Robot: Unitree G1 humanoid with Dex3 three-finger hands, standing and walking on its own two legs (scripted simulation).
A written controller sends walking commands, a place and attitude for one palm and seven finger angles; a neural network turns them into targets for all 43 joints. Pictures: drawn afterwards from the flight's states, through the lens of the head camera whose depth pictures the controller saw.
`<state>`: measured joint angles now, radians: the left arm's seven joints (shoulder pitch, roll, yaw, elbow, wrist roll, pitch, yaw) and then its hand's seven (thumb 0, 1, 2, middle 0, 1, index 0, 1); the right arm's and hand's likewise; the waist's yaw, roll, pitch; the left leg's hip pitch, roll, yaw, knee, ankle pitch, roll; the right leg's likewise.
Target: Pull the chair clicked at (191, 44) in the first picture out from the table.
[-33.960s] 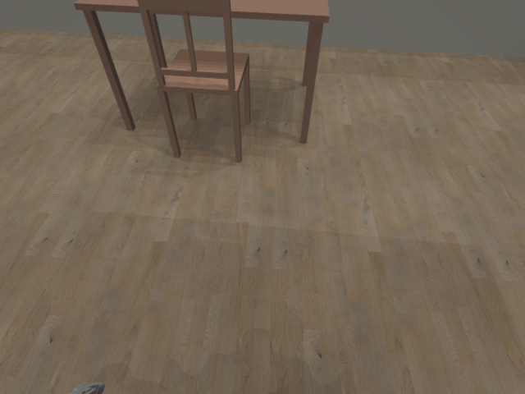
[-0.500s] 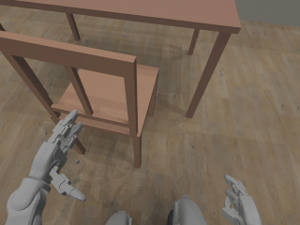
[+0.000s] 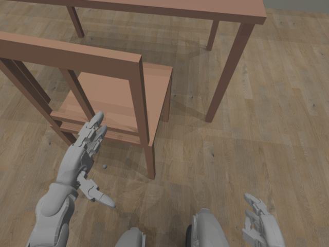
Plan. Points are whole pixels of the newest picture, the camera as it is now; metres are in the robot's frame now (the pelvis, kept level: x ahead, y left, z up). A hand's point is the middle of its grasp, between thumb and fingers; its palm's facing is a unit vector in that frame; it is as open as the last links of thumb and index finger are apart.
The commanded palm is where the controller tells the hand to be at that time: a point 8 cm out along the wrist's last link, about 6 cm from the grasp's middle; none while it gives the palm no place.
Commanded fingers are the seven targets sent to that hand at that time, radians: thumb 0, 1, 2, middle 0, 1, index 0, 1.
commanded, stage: aim the fingers beside a spindle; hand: left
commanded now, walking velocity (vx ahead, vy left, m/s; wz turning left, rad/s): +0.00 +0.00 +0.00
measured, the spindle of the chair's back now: (81, 98) +0.50 +0.25 +0.00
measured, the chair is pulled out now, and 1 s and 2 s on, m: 0.18 0.18 0.18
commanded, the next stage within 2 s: push the fingers through the gap in 1.20 s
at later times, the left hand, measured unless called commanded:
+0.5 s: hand (122, 155) +0.32 +0.11 +0.01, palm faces -0.24 -0.97 -0.03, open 16.9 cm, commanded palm +0.31 +0.16 +0.02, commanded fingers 0.00 -0.50 0.30 -0.06 -0.08 -0.06 -0.08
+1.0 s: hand (124, 158) +0.32 +0.10 +0.01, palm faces -0.23 -0.97 -0.04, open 16.9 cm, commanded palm +0.31 +0.16 +0.02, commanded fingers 0.00 -0.50 0.30 -0.06 -0.08 -0.06 -0.08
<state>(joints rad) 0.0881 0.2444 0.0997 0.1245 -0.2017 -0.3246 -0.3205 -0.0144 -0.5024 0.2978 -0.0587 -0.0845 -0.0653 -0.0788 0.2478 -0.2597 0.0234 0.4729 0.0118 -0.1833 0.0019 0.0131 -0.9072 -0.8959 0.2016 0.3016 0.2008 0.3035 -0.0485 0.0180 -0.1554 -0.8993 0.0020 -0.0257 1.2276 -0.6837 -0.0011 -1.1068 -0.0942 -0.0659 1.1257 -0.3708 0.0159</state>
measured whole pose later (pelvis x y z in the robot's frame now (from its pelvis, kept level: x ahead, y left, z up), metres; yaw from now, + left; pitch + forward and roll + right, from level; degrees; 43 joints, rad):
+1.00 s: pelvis -0.01 +0.00 -0.01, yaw +0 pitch +23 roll +0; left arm -0.09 0.19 0.03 0.29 -0.14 -0.38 -0.22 -0.01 -0.50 0.30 -0.06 -0.08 -0.07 -0.08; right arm 0.23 -0.26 0.01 0.49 0.01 -0.09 0.02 0.01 -0.91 -0.90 0.20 0.30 0.20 0.30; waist -0.06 0.01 -0.16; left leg -0.99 -0.01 -0.02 1.28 -0.69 0.00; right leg -1.21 -0.10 -0.05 1.18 -0.37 0.01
